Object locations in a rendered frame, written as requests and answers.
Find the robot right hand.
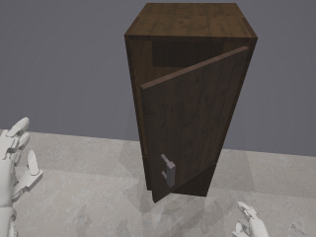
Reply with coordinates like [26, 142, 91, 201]
[232, 201, 270, 237]

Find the handle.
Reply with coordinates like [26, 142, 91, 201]
[161, 154, 176, 188]

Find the robot left hand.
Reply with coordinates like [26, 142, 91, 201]
[0, 117, 43, 207]

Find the robot left forearm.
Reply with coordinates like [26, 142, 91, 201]
[0, 206, 19, 237]

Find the cupboard door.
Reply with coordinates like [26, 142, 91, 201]
[139, 45, 250, 203]

